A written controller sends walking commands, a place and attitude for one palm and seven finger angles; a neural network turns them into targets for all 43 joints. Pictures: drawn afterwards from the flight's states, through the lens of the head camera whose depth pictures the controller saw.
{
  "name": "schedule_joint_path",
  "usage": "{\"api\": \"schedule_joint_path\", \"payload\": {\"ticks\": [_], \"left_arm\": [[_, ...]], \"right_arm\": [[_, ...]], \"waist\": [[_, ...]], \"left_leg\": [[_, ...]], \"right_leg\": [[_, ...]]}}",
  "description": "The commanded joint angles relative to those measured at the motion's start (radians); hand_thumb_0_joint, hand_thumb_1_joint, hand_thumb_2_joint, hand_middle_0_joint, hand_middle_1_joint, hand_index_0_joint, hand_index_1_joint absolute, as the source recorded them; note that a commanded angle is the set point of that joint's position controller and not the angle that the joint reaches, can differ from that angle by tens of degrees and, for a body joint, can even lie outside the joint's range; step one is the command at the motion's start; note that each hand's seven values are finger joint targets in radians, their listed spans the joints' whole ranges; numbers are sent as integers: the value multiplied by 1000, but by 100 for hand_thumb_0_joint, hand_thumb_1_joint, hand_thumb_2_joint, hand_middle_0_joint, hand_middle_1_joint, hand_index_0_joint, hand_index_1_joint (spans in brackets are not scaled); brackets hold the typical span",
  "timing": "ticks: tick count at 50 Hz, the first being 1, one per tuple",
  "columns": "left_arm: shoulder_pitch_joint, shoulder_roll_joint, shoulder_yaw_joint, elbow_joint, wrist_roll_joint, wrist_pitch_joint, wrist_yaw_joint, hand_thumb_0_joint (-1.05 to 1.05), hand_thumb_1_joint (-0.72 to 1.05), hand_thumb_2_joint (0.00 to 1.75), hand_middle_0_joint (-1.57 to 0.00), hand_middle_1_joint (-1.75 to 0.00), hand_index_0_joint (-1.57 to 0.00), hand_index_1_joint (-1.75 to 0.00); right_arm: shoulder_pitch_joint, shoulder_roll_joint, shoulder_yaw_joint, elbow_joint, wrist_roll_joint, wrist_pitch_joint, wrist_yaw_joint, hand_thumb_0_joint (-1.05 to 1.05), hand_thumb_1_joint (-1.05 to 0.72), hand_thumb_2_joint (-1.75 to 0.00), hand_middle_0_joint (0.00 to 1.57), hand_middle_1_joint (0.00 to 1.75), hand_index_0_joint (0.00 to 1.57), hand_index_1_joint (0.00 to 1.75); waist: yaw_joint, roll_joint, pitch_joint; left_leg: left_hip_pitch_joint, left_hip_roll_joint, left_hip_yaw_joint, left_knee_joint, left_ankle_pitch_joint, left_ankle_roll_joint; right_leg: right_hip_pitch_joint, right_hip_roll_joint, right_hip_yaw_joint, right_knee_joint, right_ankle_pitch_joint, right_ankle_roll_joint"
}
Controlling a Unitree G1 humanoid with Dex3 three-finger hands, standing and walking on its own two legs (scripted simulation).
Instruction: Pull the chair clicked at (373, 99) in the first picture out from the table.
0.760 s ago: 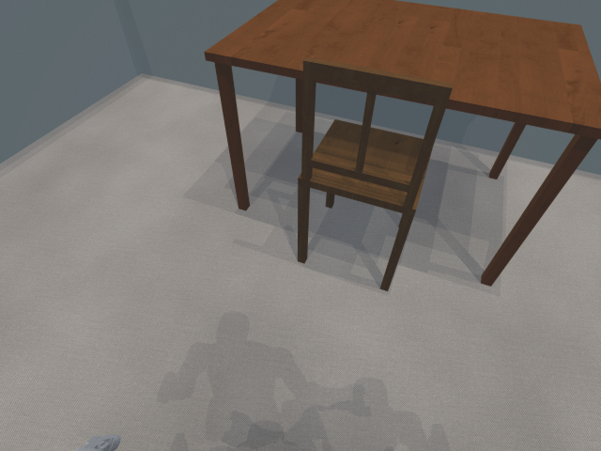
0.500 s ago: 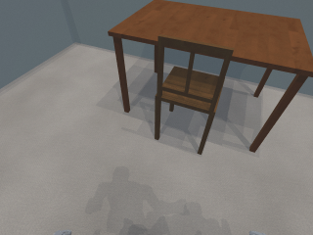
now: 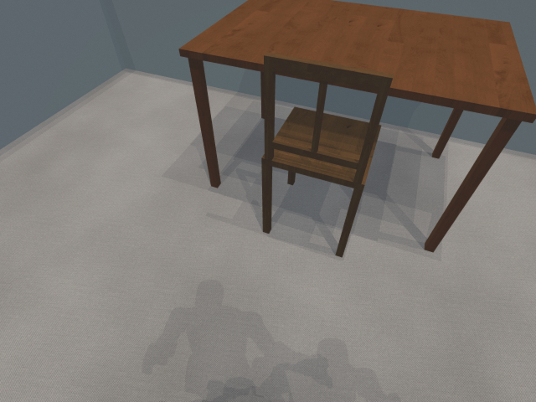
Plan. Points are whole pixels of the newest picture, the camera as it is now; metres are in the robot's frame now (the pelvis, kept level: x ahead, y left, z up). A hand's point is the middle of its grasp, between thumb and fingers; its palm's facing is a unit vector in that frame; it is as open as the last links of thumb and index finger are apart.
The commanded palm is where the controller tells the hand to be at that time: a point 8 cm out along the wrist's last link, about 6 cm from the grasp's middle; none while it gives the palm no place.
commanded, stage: stand and wait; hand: left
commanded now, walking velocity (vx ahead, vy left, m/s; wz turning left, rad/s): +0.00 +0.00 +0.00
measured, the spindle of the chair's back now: (318, 118) +0.94 -0.11 -0.10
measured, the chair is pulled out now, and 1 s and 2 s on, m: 0.00 0.00 0.00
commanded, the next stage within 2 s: look at it before walking up in 0.14 s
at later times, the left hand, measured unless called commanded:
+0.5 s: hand out of the picture +0.08 +0.24 -0.15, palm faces -0.03 -0.94 -0.33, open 7.4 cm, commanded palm none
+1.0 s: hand out of the picture +0.09 +0.25 -0.15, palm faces -0.04 -0.94 -0.34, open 7.4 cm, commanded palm none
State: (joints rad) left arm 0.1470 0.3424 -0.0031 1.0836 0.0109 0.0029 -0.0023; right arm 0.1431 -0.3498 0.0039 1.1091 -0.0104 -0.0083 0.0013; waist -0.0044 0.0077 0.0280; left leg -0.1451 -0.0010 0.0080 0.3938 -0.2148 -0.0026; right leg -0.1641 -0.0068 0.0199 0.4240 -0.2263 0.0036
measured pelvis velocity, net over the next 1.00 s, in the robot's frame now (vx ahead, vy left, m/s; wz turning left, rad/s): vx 0.01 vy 0.00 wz -0.03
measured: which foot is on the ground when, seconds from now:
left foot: down 0.00-1.00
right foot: down 0.00-1.00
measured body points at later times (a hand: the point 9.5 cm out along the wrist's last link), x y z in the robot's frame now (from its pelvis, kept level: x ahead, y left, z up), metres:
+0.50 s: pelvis +0.00 +0.00 +0.00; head +0.01 -0.01 +0.45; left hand +0.08 +0.29 -0.13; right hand +0.08 -0.30 -0.13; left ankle +0.00 +0.12 -0.74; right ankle +0.00 -0.12 -0.74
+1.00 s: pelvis +0.01 +0.00 +0.00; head +0.02 +0.00 +0.45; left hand +0.09 +0.30 -0.13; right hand +0.09 -0.30 -0.13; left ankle +0.00 +0.12 -0.74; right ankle +0.00 -0.12 -0.74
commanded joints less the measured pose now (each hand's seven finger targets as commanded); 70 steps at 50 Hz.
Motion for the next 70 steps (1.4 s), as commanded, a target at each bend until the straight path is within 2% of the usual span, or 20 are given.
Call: {"api": "schedule_joint_path", "payload": {"ticks": [1,9,18,24,27,46,47,50,51,57,59,61,62,63,64,65,66,67,68,70], "left_arm": [[-52,207,39,-67,0,-28,14,0,90,90,-20,-30,-20,-30],[-56,205,40,-69,1,-30,15,0,90,90,-20,-30,-20,-30],[-54,203,41,-68,1,-33,15,0,90,90,-20,-30,-20,-30],[-52,203,39,-64,0,-31,15,0,90,90,-20,-30,-20,-30],[-49,205,40,-64,1,-33,14,0,90,90,-20,-30,-20,-30],[-48,208,43,-65,1,-30,14,0,90,90,-20,-30,-20,-30],[-43,203,46,-69,2,-26,14,0,90,90,-20,-30,-20,-30],[12,107,34,-73,1,2,18,0,90,90,-20,-30,-20,-30],[25,95,34,-80,2,10,19,0,90,90,-20,-30,-20,-30],[59,78,53,-148,9,26,13,0,90,90,-20,-30,-20,-30],[77,68,56,-163,11,28,11,0,90,90,-20,-30,-20,-30],[99,66,62,-176,14,27,10,0,90,90,-20,-30,-20,-30],[106,75,65,-180,17,25,12,0,90,90,-20,-30,-20,-30],[110,92,71,-185,19,22,15,0,90,90,-20,-30,-20,-30],[119,118,78,-187,19,21,19,0,90,90,-20,-30,-20,-30],[138,125,85,-191,16,21,25,0,90,90,-20,-30,-20,-30],[140,118,91,-193,16,23,30,0,90,90,-20,-30,-20,-30],[127,103,92,-196,17,21,34,0,90,90,-20,-30,-20,-30],[103,93,94,-205,19,22,36,0,90,90,-20,-30,-20,-30],[82,81,97,-215,19,22,36,0,90,90,-20,-30,-20,-30]], "right_arm": [[-59,-195,-41,-68,1,-28,-14,0,-90,-90,20,30,20,30],[-59,-190,-41,-63,1,-27,-12,0,-90,-90,20,30,20,30],[-66,-188,-42,-63,2,-28,-14,0,-90,-90,20,30,20,30],[-71,-190,-41,-62,2,-28,-14,0,-90,-90,20,30,20,30],[-71,-189,-42,-62,3,-26,-14,0,-90,-90,20,30,20,30],[-70,-196,-45,-58,2,-28,-18,0,-90,-90,20,30,20,30],[-64,-190,-47,-61,2,-27,-20,0,-90,-90,20,30,20,30],[-3,-87,-36,-66,1,-12,-25,0,-90,-90,20,30,20,30],[5,-78,-37,-76,1,-5,-28,0,-90,-90,20,30,20,30],[21,-84,-69,-145,-1,11,-33,0,-90,-90,20,30,20,30],[11,-81,-78,-163,-1,13,-33,0,-90,-90,20,30,20,30],[2,-66,-84,-182,0,15,-31,0,-90,-90,20,30,20,30],[2,-54,-84,-189,0,18,-30,0,-90,-90,20,30,20,30],[16,-26,-82,-196,2,20,-29,0,-90,-90,20,30,20,30],[22,5,-79,-201,5,23,-28,0,-90,-90,20,30,20,30],[10,18,-74,-205,5,23,-29,0,-90,-90,20,30,20,30],[0,18,-76,-209,6,20,-30,0,-90,-90,20,30,20,30],[12,20,-76,-210,7,14,-31,0,-90,-90,20,30,20,30],[36,33,-74,-206,10,10,-33,0,-90,-90,20,30,20,30],[88,51,-71,-191,13,5,-35,0,-90,-90,20,30,20,30]], "waist": [[3,-23,-50],[3,-29,-45],[3,-17,-61],[4,-5,-57],[3,-24,-57],[3,-18,-57],[2,-16,-56],[-2,-14,-72],[-2,-6,-63],[-1,25,-42],[8,42,-46],[15,5,-49],[16,-43,-49],[10,-116,-61],[16,-202,-53],[38,-241,-40],[46,-228,-37],[34,-213,-50],[18,-189,-73],[-1,-169,-118]], "left_leg": [[-2,113,-104,-76,83,34],[-3,112,-102,-74,84,31],[18,117,-96,-68,130,28],[23,120,-96,-79,122,29],[31,119,-94,-76,125,28],[55,129,-80,-75,170,25],[65,131,-69,-60,176,24],[64,139,-25,-12,192,10],[62,144,-17,-1,181,9],[16,189,-17,40,111,33],[-7,204,-18,54,80,45],[-47,184,6,110,15,36],[-71,149,36,168,-34,20],[-110,99,69,250,-107,1],[-179,42,82,341,-200,-19],[-249,18,48,429,-293,-24],[-286,25,6,497,-316,-20],[-293,33,-17,505,-315,-18],[-269,35,-30,460,-305,-15],[-182,18,-6,291,-229,-18]], "right_leg": [[-9,-107,105,-89,68,-38],[-15,-109,112,-100,61,-38],[-2,-110,107,-94,135,-39],[0,-108,106,-98,129,-37],[-3,-107,107,-102,137,-37],[7,-105,112,-95,211,-38],[-8,-100,122,-82,232,-41],[-36,-94,129,-21,289,-29],[-59,-86,134,-2,286,-27],[-156,-36,139,124,242,-27],[-173,-25,135,161,218,-25],[-174,-35,175,149,215,-36],[-176,-65,231,109,215,-52],[-162,-116,326,48,197,-81],[-137,-189,451,-36,180,-126],[-102,-233,528,-94,201,-184],[-73,-240,537,-95,247,-217],[-55,-233,519,-65,330,-228],[-46,-217,473,-40,364,-216],[-45,-178,428,-2,383,-179]]}}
